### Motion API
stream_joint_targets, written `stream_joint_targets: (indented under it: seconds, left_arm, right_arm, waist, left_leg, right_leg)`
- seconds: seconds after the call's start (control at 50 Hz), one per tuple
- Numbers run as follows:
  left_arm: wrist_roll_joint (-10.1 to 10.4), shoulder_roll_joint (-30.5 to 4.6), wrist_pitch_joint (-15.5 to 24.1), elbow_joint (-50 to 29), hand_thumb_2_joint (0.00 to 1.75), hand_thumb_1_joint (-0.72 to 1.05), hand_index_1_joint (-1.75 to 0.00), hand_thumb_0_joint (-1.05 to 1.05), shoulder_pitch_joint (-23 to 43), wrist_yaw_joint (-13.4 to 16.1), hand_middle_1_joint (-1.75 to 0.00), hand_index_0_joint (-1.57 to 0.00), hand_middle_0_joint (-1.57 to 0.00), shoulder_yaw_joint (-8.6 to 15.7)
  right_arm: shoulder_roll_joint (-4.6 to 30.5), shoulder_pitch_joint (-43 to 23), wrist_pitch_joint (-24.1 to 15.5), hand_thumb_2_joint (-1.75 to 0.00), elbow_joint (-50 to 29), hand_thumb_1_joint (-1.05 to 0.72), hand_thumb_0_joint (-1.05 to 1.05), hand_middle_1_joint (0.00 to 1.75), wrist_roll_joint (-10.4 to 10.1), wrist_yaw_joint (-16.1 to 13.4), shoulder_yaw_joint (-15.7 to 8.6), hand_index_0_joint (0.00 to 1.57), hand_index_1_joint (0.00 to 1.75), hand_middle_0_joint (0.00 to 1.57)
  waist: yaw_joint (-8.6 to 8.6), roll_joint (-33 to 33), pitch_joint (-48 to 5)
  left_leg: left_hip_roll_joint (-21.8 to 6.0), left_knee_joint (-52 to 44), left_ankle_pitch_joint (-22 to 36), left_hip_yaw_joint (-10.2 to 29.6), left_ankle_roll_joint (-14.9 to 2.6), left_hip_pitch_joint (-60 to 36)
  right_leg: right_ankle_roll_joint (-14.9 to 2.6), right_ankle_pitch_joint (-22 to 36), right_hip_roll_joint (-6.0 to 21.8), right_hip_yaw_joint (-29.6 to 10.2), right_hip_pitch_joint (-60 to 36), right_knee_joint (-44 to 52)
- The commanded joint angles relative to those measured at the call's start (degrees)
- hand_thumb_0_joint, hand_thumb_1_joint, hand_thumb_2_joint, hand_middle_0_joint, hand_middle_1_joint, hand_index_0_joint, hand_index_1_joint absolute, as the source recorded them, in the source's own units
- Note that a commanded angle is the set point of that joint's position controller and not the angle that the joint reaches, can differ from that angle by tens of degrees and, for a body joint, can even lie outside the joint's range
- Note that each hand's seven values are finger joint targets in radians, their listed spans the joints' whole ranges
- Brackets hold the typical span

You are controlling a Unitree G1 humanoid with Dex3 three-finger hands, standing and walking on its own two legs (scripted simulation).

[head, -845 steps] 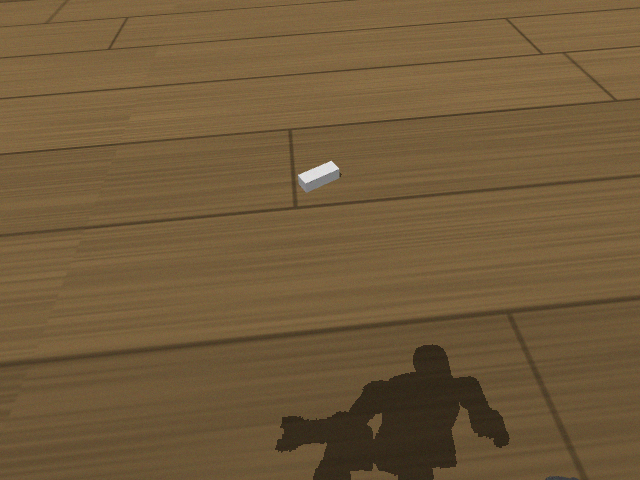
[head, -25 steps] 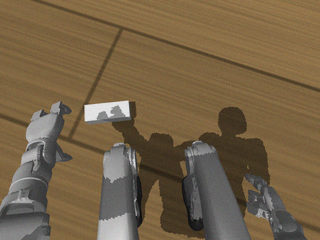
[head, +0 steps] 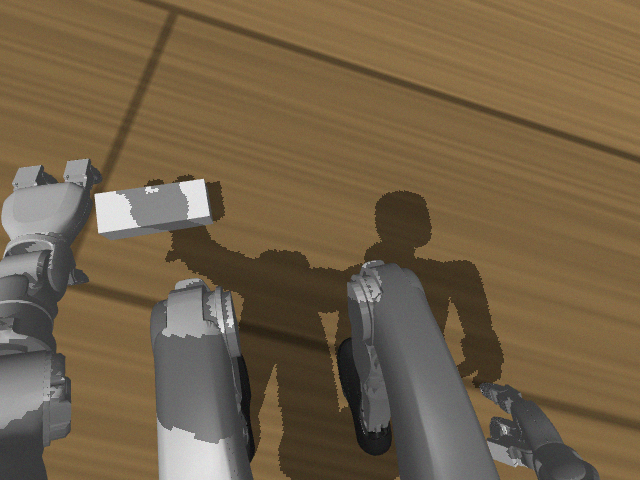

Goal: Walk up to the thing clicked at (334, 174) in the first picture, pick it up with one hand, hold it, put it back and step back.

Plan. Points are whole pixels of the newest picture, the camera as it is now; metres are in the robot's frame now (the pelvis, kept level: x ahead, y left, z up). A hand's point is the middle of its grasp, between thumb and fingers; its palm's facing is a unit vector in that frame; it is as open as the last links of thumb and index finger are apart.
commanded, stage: rise first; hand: left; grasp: from above
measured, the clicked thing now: (157, 209) +0.49 +0.25 -0.34
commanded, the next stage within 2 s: none
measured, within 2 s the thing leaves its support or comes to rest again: neither
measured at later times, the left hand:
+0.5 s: hand (95, 221) +0.43 +0.30 -0.20, palm faces -0.44 -0.08 -0.89, open 14.2 cm
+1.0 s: hand (105, 219) +0.44 +0.30 -0.22, palm faces -0.44 -0.08 -0.90, open 14.2 cm
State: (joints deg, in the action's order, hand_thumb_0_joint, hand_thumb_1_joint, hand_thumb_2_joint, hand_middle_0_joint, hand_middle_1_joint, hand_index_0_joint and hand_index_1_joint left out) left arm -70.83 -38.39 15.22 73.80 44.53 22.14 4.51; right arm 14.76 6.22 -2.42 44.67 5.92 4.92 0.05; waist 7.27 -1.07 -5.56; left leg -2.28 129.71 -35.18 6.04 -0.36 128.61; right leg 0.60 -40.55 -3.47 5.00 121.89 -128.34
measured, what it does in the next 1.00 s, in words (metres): stands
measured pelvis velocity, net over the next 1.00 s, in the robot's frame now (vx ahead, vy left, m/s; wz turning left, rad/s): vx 0.01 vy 0.00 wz -0.06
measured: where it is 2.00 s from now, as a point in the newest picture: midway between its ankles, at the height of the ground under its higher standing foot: (302, 420)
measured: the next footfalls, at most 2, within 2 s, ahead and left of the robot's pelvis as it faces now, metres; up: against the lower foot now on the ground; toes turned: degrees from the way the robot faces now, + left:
none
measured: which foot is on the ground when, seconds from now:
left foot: down 0.00-1.00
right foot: down 0.00-1.00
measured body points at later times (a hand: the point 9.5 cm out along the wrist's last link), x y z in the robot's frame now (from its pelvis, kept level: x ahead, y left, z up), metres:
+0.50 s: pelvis +0.01 +0.00 -0.02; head +0.25 +0.06 +0.35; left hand +0.45 +0.30 -0.15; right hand +0.09 -0.27 -0.15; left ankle +0.10 +0.13 -0.33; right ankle +0.09 -0.12 -0.33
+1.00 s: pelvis +0.01 +0.00 -0.04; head +0.25 +0.06 +0.34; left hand +0.46 +0.30 -0.17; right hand +0.08 -0.27 -0.15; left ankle +0.10 +0.13 -0.33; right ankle +0.09 -0.12 -0.33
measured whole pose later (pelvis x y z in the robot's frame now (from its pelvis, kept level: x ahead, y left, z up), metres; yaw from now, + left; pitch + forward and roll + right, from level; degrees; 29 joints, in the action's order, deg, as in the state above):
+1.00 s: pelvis +0.01 +0.00 -0.04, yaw -3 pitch +32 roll -8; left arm -70.4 -42.0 12.2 80.6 49.2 25.5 6.4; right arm 14.4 5.6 -3.3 44.0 8.7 6.6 4.6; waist 11.0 -2.4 -1.4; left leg -3.4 138.0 -37.6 8.9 0.3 133.6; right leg 0.4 -41.4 -5.2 7.3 126.9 -135.0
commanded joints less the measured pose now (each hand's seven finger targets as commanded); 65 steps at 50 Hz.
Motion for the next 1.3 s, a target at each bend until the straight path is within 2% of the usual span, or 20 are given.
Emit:
stream_joint_targets:
  seconds: [0.0, 0.02, 0.08, 0.16, 0.22, 0.32, 0.44, 0.66, 0.7, 0.74, 0.76, 0.8, 0.82, 0.86, 0.94, 1.08, 1.16, 1.22, 1.26, 1.28]
  left_arm:
    - [-0.4, -14.6, -0.1, -5.4, 1.04, -0.58, -0.99, 0.00, 16.6, 4.0, -0.99, -0.05, -0.06, 2.7]
    - [0.0, -13.7, -0.3, -5.7, 1.03, -0.58, -1.00, 0.00, 17.1, 4.3, -0.99, -0.05, -0.06, 2.5]
    - [0.5, -15.3, -0.8, -5.3, 1.02, -0.56, -1.01, 0.00, 19.2, 4.7, -1.01, -0.06, -0.06, 3.1]
    - [0.4, -15.2, -1.8, -3.7, 1.01, -0.56, -1.00, 0.00, 18.2, 5.4, -1.01, -0.07, -0.07, 3.7]
    - [0.5, -15.8, -2.0, -3.3, 1.01, -0.56, -1.01, 0.00, 18.7, 5.2, -1.01, -0.06, -0.06, 4.0]
    - [0.9, -16.1, -2.3, -3.3, 1.02, -0.57, -1.00, 0.00, 18.2, 5.0, -1.00, -0.06, -0.06, 4.5]
    - [1.5, -16.6, -2.2, -2.2, 1.02, -0.56, -1.01, 0.00, 17.6, 4.5, -1.01, -0.06, -0.06, 4.2]
    - [1.1, -18.4, -1.9, -0.6, 1.01, -0.55, -1.01, 0.00, 19.6, 5.4, -1.02, -0.07, -0.06, 4.3]
    - [1.2, -18.3, -2.2, -0.2, 1.01, -0.55, -1.01, 0.00, 18.9, 5.4, -1.02, -0.07, -0.06, 4.0]
    - [1.1, -18.1, -2.3, -1.0, 1.02, -0.56, -1.01, 0.00, 19.5, 5.6, -1.01, -0.06, -0.06, 4.2]
    - [1.2, -18.5, -2.4, -1.4, 1.00, -0.55, -1.02, 0.00, 19.5, 5.5, -1.02, -0.07, -0.06, 4.0]
    - [1.2, -18.5, -2.6, -1.4, 1.00, -0.54, -1.01, 0.00, 20.3, 5.6, -1.01, -0.07, -0.06, 4.0]
    - [1.1, -18.7, -2.6, -1.7, 1.00, -0.54, -1.01, 0.00, 20.3, 5.6, -1.02, -0.07, -0.06, 4.0]
    - [1.2, -18.7, -2.8, -0.5, 1.08, -0.61, -1.01, 0.00, 20.2, 5.6, -0.98, -0.04, -0.07, 4.0]
    - [1.3, -18.0, -3.0, -0.5, 1.03, -0.57, -1.01, 0.00, 20.0, 5.7, -1.01, -0.06, -0.06, 3.3]
    - [1.3, -17.7, -2.6, -1.1, 1.03, -0.57, -1.01, 0.00, 19.9, 5.6, -1.00, -0.06, -0.07, 3.2]
    - [1.2, -17.9, -2.7, -0.8, 1.03, -0.56, -1.01, 0.00, 19.9, 6.1, -1.00, -0.06, -0.07, 3.7]
    - [1.3, -18.6, -2.7, -0.1, 1.03, -0.57, -1.02, 0.00, 20.2, 6.5, -1.01, -0.06, -0.06, 4.2]
    - [1.1, -18.5, -2.8, 0.8, 1.02, -0.56, -1.02, 0.00, 20.7, 6.6, -1.02, -0.06, -0.06, 3.9]
    - [0.8, -18.9, -2.8, 1.1, 1.03, -0.57, -1.02, 0.00, 21.1, 6.5, -1.01, -0.06, -0.06, 3.5]
  right_arm:
    - [12.2, 9.7, -0.6, -0.90, -1.0, -0.90, 0.00, 0.30, 0.8, -0.4, -4.1, 0.20, 0.30, 0.20]
    - [12.2, 9.9, -0.6, -0.90, -1.0, -0.90, 0.00, 0.30, 1.0, -0.3, -4.2, 0.20, 0.30, 0.20]
    - [11.8, 9.4, -0.7, -0.90, -1.1, -0.91, 0.00, 0.30, 1.3, -0.1, -3.9, 0.20, 0.30, 0.20]
    - [11.2, 9.4, -0.8, -0.90, -0.9, -0.91, 0.00, 0.30, 1.6, 0.1, -3.1, 0.20, 0.30, 0.20]
    - [11.6, 10.0, -0.7, -0.90, -0.8, -0.91, 0.00, 0.30, 1.8, 0.2, -3.1, 0.20, 0.30, 0.20]
    - [11.5, 10.5, -0.7, -0.90, -0.8, -0.90, 0.00, 0.30, 2.2, 0.5, -2.4, 0.20, 0.30, 0.20]
    - [11.6, 10.0, -0.5, -0.90, -0.9, -0.90, 0.00, 0.30, 2.2, 0.7, -2.0, 0.20, 0.30, 0.20]
    - [12.9, 9.9, -0.7, -0.90, -1.1, -0.90, 0.00, 0.30, 2.6, 0.7, -0.6, 0.20, 0.30, 0.20]
    - [12.8, 9.7, -0.9, -0.90, -1.2, -0.90, 0.00, 0.30, 2.6, 0.8, -0.5, 0.20, 0.30, 0.20]
    - [13.2, 10.5, -1.0, -0.90, -1.2, -0.90, 0.00, 0.30, 2.8, 0.8, -0.4, 0.20, 0.30, 0.20]
    - [13.0, 10.0, -1.1, -0.90, -1.2, -0.90, 0.00, 0.30, 2.7, 0.8, -0.5, 0.20, 0.30, 0.20]
    - [13.4, 10.5, -1.1, -0.90, -1.1, -0.90, 0.00, 0.30, 2.7, 0.9, -0.4, 0.20, 0.30, 0.20]
    - [13.4, 10.2, -1.0, -0.90, -1.2, -0.90, 0.00, 0.30, 2.7, 0.8, -0.3, 0.20, 0.30, 0.20]
    - [13.5, 10.4, -1.1, -0.90, -1.2, -0.90, 0.00, 0.30, 2.7, 0.9, -0.2, 0.20, 0.30, 0.20]
    - [13.4, 9.7, -1.2, -0.90, -1.4, -0.90, 0.00, 0.30, 2.6, 0.8, 0.2, 0.20, 0.30, 0.20]
    - [13.4, 10.6, -1.2, -0.90, -1.3, -0.90, 0.00, 0.30, 2.8, 1.2, 0.4, 0.20, 0.30, 0.20]
    - [14.0, 11.4, -1.5, -0.90, -1.3, -0.90, 0.00, 0.30, 3.1, 1.5, 0.5, 0.20, 0.30, 0.20]
    - [13.9, 10.6, -1.4, -0.90, -1.4, -0.90, 0.00, 0.30, 3.0, 1.5, 1.0, 0.20, 0.30, 0.20]
    - [14.3, 11.0, -1.6, -0.90, -1.7, -0.90, 0.00, 0.30, 3.3, 1.7, 1.1, 0.20, 0.30, 0.20]
    - [14.2, 10.7, -1.7, -0.90, -1.7, -0.90, 0.00, 0.30, 3.3, 1.8, 1.1, 0.20, 0.30, 0.20]
  waist:
    - [0.32, 14.1, -36.8]
    - [0.33, 13.3, -37.4]
    - [0.71, 13.7, -38.0]
    - [0.48, 13.5, -37.9]
    - [1.23, 12.4, -38.0]
    - [1.46, 13.7, -37.9]
    - [1.52, 13.1, -36.7]
    - [2.83, 13.8, -34.1]
    - [2.38, 13.8, -33.5]
    - [3.24, 14.6, -34.5]
    - [2.71, 15.0, -34.6]
    - [3.60, 15.2, -34.8]
    - [3.13, 15.7, -35.2]
    - [3.56, 15.5, -34.1]
    - [3.50, 16.5, -32.6]
    - [3.92, 15.4, -34.5]
    - [4.81, 15.4, -34.2]
    - [4.09, 16.0, -34.1]
    - [5.30, 16.0, -33.0]
    - [5.14, 15.9, -32.5]
  left_leg:
    - [1.1, -12.2, 4.5, -3.0, -0.91, -33.5]
    - [0.9, -12.2, 4.4, -2.6, -0.92, -33.9]
    - [0.8, -11.0, 4.5, -2.7, -1.12, -32.8]
    - [0.8, -9.7, 6.3, -3.1, -1.28, -31.5]
    - [0.5, -8.3, 6.9, -3.2, -1.54, -30.0]
    - [0.3, -7.3, 8.5, -3.1, -1.45, -29.7]
    - [0.2, -6.6, 7.2, -2.9, -1.58, -27.8]
    - [0.1, -5.3, 3.3, -2.4, -1.50, -24.4]
    - [0.1, -5.1, 3.7, -2.5, -1.52, -24.6]
    - [0.1, -4.9, 4.7, -2.2, -1.39, -25.6]
    - [0.0, -4.8, 5.0, -2.4, -1.38, -25.8]
    - [-0.1, -4.6, 5.3, -2.0, -1.32, -26.1]
    - [-0.1, -4.6, 5.3, -2.1, -1.27, -26.2]
    - [-0.1, -4.8, 4.5, -1.7, -1.23, -25.8]
    - [0.0, -4.9, 3.5, -1.9, -1.19, -24.9]
    - [0.0, -3.8, 6.3, -1.7, -1.19, -25.6]
    - [-0.2, -2.9, 8.3, -1.6, -1.29, -25.8]
    - [-0.1, -3.4, 7.2, -1.5, -1.15, -25.4]
    - [-0.2, -3.3, 5.9, -1.3, -1.21, -24.5]
    - [-0.3, -3.3, 5.2, -1.2, -1.21, -24.6]
  right_leg:
    - [-3.05, 9.3, -0.8, 3.0, -10.6, 14.5]
    - [-2.98, 9.3, -0.8, 3.2, -10.5, 14.5]
    - [-2.94, 9.6, -1.1, 3.2, -10.6, 13.9]
    - [-2.87, 11.6, -1.4, 3.1, -11.9, 13.2]
    - [-2.60, 12.6, -1.5, 3.1, -12.8, 13.0]
    - [-2.61, 14.3, -1.8, 3.4, -13.8, 11.9]
    - [-2.63, 13.5, -2.1, 3.5, -13.5, 11.4]
    - [-2.70, 10.1, -2.5, 4.3, -11.6, 10.3]
    - [-2.75, 10.5, -2.6, 4.2, -11.3, 10.2]
    - [-2.66, 11.6, -2.5, 4.5, -11.9, 9.6]
    - [-2.67, 11.9, -2.6, 4.3, -11.9, 9.6]
    - [-2.63, 12.3, -2.5, 4.8, -11.5, 9.1]
    - [-2.70, 12.3, -2.6, 4.7, -11.4, 9.1]
    - [-2.75, 11.5, -2.5, 5.2, -10.3, 8.6]
    - [-2.81, 10.7, -2.6, 5.1, -9.6, 9.0]
    - [-2.55, 13.6, -2.7, 5.2, -11.8, 8.4]
    - [-2.24, 15.9, -2.7, 5.3, -12.9, 8.1]
    - [-2.45, 14.5, -2.8, 5.5, -12.0, 7.8]
    - [-2.48, 13.5, -2.8, 5.8, -11.5, 7.9]
    - [-2.55, 12.7, -2.8, 5.8, -10.7, 7.8]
